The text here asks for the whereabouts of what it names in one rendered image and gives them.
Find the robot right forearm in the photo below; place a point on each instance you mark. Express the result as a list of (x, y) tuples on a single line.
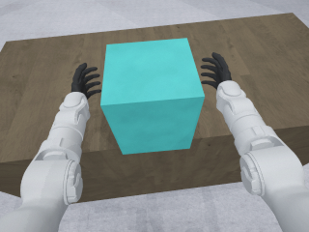
[(244, 121)]

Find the robot left upper arm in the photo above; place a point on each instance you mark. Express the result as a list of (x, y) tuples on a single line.
[(49, 187)]

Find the carton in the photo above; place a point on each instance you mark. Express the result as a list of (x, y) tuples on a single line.
[(151, 95)]

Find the robot left forearm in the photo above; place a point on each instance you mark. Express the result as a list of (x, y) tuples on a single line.
[(67, 132)]

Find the pedestal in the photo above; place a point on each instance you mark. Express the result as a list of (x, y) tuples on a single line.
[(267, 56)]

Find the robot right hand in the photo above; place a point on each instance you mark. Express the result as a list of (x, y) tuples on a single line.
[(221, 70)]

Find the robot left hand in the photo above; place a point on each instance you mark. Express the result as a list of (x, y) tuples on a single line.
[(79, 80)]

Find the robot right upper arm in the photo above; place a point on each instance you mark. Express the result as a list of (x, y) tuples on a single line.
[(275, 174)]

